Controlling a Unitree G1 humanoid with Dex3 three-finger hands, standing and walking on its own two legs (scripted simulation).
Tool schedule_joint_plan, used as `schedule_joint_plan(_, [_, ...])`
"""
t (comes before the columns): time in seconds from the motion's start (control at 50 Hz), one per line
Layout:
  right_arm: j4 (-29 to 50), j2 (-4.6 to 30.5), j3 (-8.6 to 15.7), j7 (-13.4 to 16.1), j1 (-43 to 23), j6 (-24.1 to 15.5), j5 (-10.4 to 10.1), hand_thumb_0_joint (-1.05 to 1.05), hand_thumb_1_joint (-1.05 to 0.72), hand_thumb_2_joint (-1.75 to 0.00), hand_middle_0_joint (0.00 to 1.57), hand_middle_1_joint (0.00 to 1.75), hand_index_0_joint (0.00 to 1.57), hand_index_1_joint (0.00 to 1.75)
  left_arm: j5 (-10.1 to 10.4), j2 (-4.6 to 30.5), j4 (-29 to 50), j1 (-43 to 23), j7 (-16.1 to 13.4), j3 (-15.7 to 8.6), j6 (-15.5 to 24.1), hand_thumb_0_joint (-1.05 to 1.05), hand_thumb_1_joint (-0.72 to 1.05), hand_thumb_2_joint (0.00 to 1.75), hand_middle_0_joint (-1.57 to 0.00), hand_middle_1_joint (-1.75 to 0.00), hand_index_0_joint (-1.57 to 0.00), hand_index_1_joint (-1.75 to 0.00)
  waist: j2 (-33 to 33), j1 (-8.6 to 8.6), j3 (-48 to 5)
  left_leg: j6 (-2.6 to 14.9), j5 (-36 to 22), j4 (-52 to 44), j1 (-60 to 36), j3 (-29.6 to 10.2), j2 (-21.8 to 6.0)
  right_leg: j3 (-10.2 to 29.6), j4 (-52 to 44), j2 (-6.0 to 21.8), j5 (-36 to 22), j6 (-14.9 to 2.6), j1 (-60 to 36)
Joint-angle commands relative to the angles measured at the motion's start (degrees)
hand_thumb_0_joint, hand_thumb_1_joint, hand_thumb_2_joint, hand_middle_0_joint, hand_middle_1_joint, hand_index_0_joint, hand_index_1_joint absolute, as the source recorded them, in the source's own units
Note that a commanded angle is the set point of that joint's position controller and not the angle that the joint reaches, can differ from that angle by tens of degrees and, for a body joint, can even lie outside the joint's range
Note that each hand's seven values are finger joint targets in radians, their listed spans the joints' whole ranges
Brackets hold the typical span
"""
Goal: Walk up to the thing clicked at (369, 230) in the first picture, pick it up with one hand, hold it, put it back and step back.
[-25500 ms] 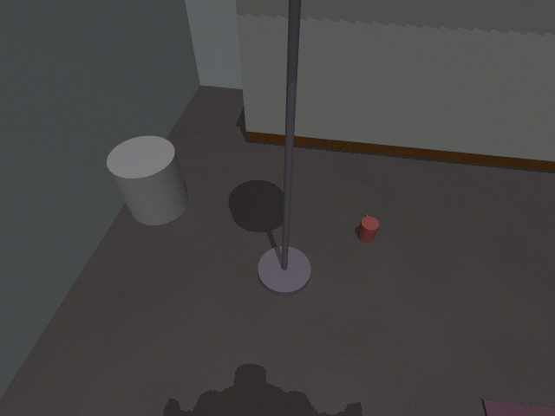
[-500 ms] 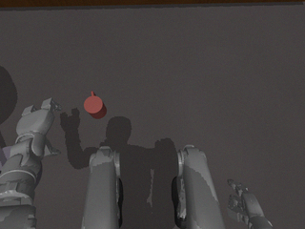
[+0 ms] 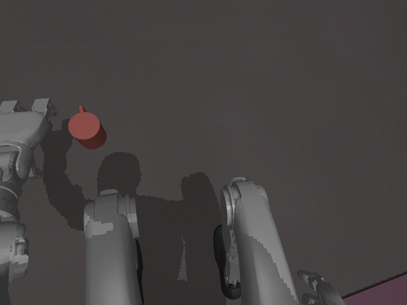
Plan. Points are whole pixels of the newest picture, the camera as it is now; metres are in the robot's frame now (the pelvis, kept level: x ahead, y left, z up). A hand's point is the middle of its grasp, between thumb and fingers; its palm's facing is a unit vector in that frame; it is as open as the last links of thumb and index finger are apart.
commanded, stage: rise first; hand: left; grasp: from above
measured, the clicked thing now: (87, 126) +0.54 +0.26 -0.32
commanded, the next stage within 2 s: none
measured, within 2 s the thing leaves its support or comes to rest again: neither
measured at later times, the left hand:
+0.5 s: hand (47, 138) +0.46 +0.30 -0.18, palm faces -0.45 -0.04 -0.89, open 14.2 cm
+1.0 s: hand (53, 137) +0.47 +0.30 -0.20, palm faces -0.45 -0.05 -0.89, open 14.2 cm
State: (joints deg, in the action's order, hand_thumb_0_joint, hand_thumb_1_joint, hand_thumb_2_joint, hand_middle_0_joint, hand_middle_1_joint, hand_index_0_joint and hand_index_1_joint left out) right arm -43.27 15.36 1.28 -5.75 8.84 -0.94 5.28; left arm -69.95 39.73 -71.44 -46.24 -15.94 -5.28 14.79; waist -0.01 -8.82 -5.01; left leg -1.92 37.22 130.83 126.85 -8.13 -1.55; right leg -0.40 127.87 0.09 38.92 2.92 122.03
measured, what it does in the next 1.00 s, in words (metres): stands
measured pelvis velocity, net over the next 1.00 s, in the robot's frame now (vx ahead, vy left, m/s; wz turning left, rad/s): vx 0.01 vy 0.00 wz -0.04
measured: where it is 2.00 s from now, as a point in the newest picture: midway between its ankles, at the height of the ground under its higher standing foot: (181, 281)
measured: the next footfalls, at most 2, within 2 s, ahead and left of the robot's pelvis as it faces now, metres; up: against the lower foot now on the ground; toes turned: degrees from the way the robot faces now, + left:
none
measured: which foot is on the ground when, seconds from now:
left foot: down 0.00-1.00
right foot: down 0.00-1.00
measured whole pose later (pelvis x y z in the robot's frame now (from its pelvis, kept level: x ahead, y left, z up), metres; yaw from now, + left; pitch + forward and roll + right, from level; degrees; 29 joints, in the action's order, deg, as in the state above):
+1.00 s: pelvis +0.01 +0.00 -0.04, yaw -2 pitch +33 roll -7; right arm -42.9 15.5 -2.9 -7.9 7.6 -1.8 8.7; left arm -73.1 44.2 -82.5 -54.3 -22.1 -6.7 14.5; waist -1.0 -12.7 -1.9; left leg -2.6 38.7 137.8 133.0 -10.3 -1.4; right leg -1.3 133.8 -1.1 39.6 3.8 127.9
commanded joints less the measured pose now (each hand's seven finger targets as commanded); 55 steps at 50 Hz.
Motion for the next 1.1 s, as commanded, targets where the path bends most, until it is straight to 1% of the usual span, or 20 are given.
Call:
schedule_joint_plan(0.0, [1.9,13.2,3.9,0.4,8.7,-0.5,1.0,0.00,-0.90,-0.90,0.20,0.30,0.20,0.30,-1.0,16.5,5.8,-18.0,-3.6,-3.0,0.5,0.00,-0.54,1.01,-0.07,-0.99,-0.07,-0.99,13.3,0.10,-36.6,2.69,-6.0,-13.8,-30.1,5.8,1.4,-7.4,-12.1,-1.4,-8.2,-4.95,-13.0])
schedule_joint_plan(0.04, [1.2,13.1,3.9,0.2,8.9,-0.3,1.3,0.00,-0.90,-0.90,0.20,0.30,0.20,0.30,-1.9,16.4,4.1,-18.4,-4.0,-2.5,0.4,0.00,-0.54,1.00,-0.07,-1.00,-0.07,-1.00,13.0,-0.24,-36.1,2.86,-5.2,-13.1,-29.4,6.0,1.4,-7.5,-12.2,-1.5,-7.5,-4.96,-12.3])
schedule_joint_plan(0.1, [1.4,12.8,3.5,0.0,8.9,-0.4,1.6,0.00,-0.91,-0.90,0.20,0.30,0.20,0.30,-2.1,17.6,3.7,-20.2,-5.1,-3.3,0.4,0.00,-0.54,1.00,-0.07,-1.00,-0.07,-1.00,12.5,-0.21,-37.6,3.16,-6.6,-11.5,-28.2,6.8,1.4,-7.2,-12.1,-1.8,-8.9,-4.71,-13.8])
schedule_joint_plan(0.12, [1.3,12.7,3.4,-0.1,9.2,-0.5,1.9,0.00,-0.90,-0.90,0.20,0.30,0.20,0.30,-1.8,16.5,3.6,-21.3,-5.3,-2.7,0.2,0.00,-0.53,1.00,-0.07,-1.01,-0.07,-1.00,12.5,-1.03,-37.6,3.29,-6.8,-10.9,-27.6,7.0,1.4,-7.2,-12.2,-1.7,-9.3,-4.52,-14.0])
schedule_joint_plan(0.16, [1.1,12.9,3.3,-0.2,9.7,-0.6,2.0,0.00,-0.90,-0.90,0.20,0.30,0.20,0.30,-1.6,16.0,2.6,-22.2,-5.7,-2.4,-0.1,0.00,-0.54,1.01,-0.06,-1.00,-0.07,-1.00,12.9,-1.39,-37.5,3.12,-6.7,-11.0,-28.1,6.4,1.3,-7.6,-11.4,-1.7,-9.2,-4.66,-12.8])
schedule_joint_plan(0.2, [1.3,12.9,3.0,-0.4,9.7,-0.8,2.3,0.00,-0.90,-0.90,0.20,0.30,0.20,0.30,-1.8,16.4,1.8,-23.2,-5.9,-2.2,-0.2,0.00,-0.54,1.00,-0.06,-1.01,-0.07,-1.00,12.8,-2.21,-36.9,3.29,-5.9,-10.6,-27.0,6.3,1.3,-7.8,-11.4,-1.8,-8.8,-4.57,-12.7])
schedule_joint_plan(0.3, [1.0,13.0,2.7,-0.4,9.9,-0.9,2.4,0.00,-0.90,-0.90,0.20,0.30,0.20,0.30,-2.0,17.1,1.3,-23.7,-6.4,-2.8,-0.7,0.00,-0.54,0.99,-0.06,-1.02,-0.07,-1.01,14.6,-1.45,-38.6,3.00,-7.3,-9.9,-27.9,6.3,1.2,-7.7,-10.1,-1.9,-10.1,-4.69,-12.5])
schedule_joint_plan(0.34, [1.0,12.9,2.7,-0.5,9.9,-0.7,2.3,0.00,-0.91,-0.90,0.20,0.30,0.20,0.30,-2.1,16.2,-0.2,-23.1,-6.3,-2.1,-1.0,0.00,-0.54,1.00,-0.06,-1.03,-0.07,-1.02,14.5,-2.04,-37.8,2.94,-7.4,-9.8,-27.9,6.1,1.2,-7.9,-9.9,-2.0,-10.3,-4.80,-11.7])
schedule_joint_plan(0.38, [1.1,12.9,2.5,-0.6,9.7,-0.6,2.3,0.00,-0.90,-0.90,0.20,0.30,0.20,0.30,-2.0,17.6,0.1,-23.5,-6.7,-2.9,-1.1,0.00,-0.55,1.01,-0.06,-1.02,-0.06,-1.02,14.3,-1.51,-37.5,3.04,-7.5,-9.4,-27.1,6.2,1.2,-7.8,-9.8,-2.0,-10.5,-4.79,-12.3])
schedule_joint_plan(0.54, [1.2,13.1,1.7,-0.8,10.3,-0.7,2.7,0.00,-0.90,-0.90,0.20,0.30,0.20,0.30,-1.9,17.8,-0.8,-24.5,-7.1,-2.9,-0.9,0.00,-0.55,1.00,-0.06,-1.02,-0.07,-1.02,14.7,-2.94,-36.8,3.06,-7.5,-8.4,-25.3,6.0,1.2,-8.1,-9.0,-2.0,-10.8,-4.59,-12.3])
schedule_joint_plan(0.68, [1.0,13.6,1.1,-1.1,10.6,-0.6,2.9,0.00,-0.91,-0.90,0.20,0.30,0.20,0.30,-1.9,18.8,-1.7,-23.5,-7.6,-3.2,-0.8,0.00,-0.54,0.99,-0.06,-1.05,-0.07,-1.04,14.6,-2.94,-37.7,3.23,-9.8,-6.9,-25.1,6.2,1.1,-8.0,-8.6,-2.3,-13.5,-4.37,-13.9])
schedule_joint_plan(0.72, [1.0,13.7,1.1,-1.1,10.7,-0.5,3.0,0.00,-0.91,-0.90,0.20,0.30,0.20,0.30,-1.9,19.5,-2.0,-23.4,-7.9,-3.8,-0.8,0.00,-0.54,0.99,-0.06,-1.04,-0.07,-1.03,14.5,-2.88,-38.0,3.16,-9.4,-7.0,-25.0,6.2,1.2,-8.1,-8.5,-2.3,-12.8,-4.40,-13.7])
schedule_joint_plan(0.76, [0.8,13.6,0.8,-1.2,10.5,-0.7,3.4,0.00,-0.90,-0.90,0.20,0.30,0.20,0.30,-1.8,17.8,-3.0,-23.9,-7.8,-2.6,-0.8,0.00,-0.54,0.99,-0.06,-1.04,-0.07,-1.03,14.8,-3.75,-36.4,3.10,-8.9,-6.8,-25.2,6.0,1.1,-8.3,-8.2,-2.2,-12.4,-4.44,-12.2])
schedule_joint_plan(0.78, [0.8,14.0,0.8,-1.1,10.2,-0.7,3.2,0.00,-0.90,-0.90,0.20,0.30,0.20,0.30,-1.6,18.6,-3.3,-24.9,-7.8,-2.6,-0.7,0.00,-0.54,0.99,-0.06,-1.04,-0.07,-1.03,14.5,-3.93,-35.7,3.26,-7.8,-6.7,-23.8,5.9,1.1,-8.3,-8.5,-2.4,-11.6,-4.46,-11.7])
schedule_joint_plan(0.8, [0.9,14.1,0.7,-1.2,10.4,-0.8,3.3,0.00,-0.91,-0.90,0.20,0.30,0.20,0.30,-1.7,19.4,-3.1,-24.7,-7.9,-3.2,-0.6,0.00,-0.61,1.07,-0.07,-0.99,-0.04,-1.02,14.1,-3.90,-34.9,3.31,-7.0,-6.7,-22.9,5.9,1.2,-8.2,-8.5,-2.3,-10.8,-4.43,-12.0])
schedule_joint_plan(0.84, [0.8,14.0,0.5,-1.2,10.3,-0.7,3.4,0.00,-0.91,-0.90,0.20,0.30,0.20,0.30,-1.9,20.3,-2.4,-24.5,-8.2,-3.7,-0.4,0.00,-0.57,1.03,-0.07,-1.01,-0.07,-1.02,14.3,-3.11,-36.2,3.29,-7.1,-6.7,-23.0,6.1,1.2,-8.2,-8.7,-2.4,-10.8,-4.41,-13.1])
schedule_joint_plan(0.9, [0.8,14.0,0.2,-1.2,10.5,-0.9,3.7,0.00,-0.91,-0.90,0.20,0.30,0.20,0.30,-2.0,18.9,-2.7,-25.4,-8.2,-2.6,-0.4,0.00,-0.58,1.03,-0.07,-1.02,-0.06,-1.02,14.8,-4.33,-36.8,3.17,-7.8,-6.2,-24.0,5.8,1.2,-8.4,-8.3,-2.5,-11.6,-4.39,-12.8])
schedule_joint_plan(0.96, [0.6,14.3,0.1,-1.1,10.2,-1.0,3.7,0.00,-0.91,-0.90,0.20,0.30,0.20,0.30,-2.1,20.6,-2.8,-26.2,-8.6,-3.3,-0.4,0.00,-0.57,1.03,-0.07,-1.01,-0.06,-1.02,15.5,-4.00,-36.7,3.17,-7.5,-6.0,-23.6,5.9,1.2,-8.3,-8.1,-2.5,-11.4,-4.38,-12.4])
schedule_joint_plan(1.04, [0.8,14.3,-0.2,-1.1,9.7,-1.1,3.9,0.00,-0.90,-0.90,0.20,0.30,0.20,0.30,-2.1,18.9,-5.7,-26.1,-8.8,-2.1,-0.6,0.00,-0.57,1.02,-0.07,-1.02,-0.06,-1.02,15.4,-5.15,-34.0,3.11,-5.6,-6.2,-22.4,5.4,1.2,-8.9,-7.6,-2.5,-9.7,-4.57,-10.1])
schedule_joint_plan(1.08, [0.8,14.4,-0.4,-1.1,9.9,-1.2,3.9,0.00,-0.91,-0.90,0.20,0.30,0.20,0.30,-2.4,19.8,-6.4,-26.0,-8.7,-2.2,-0.7,0.00,-0.57,1.02,-0.07,-1.02,-0.07,-1.03,14.7,-5.25,-33.4,3.30,-5.8,-5.7,-21.6,5.6,1.3,-8.8,-7.9,-2.5,-10.0,-4.45,-10.9])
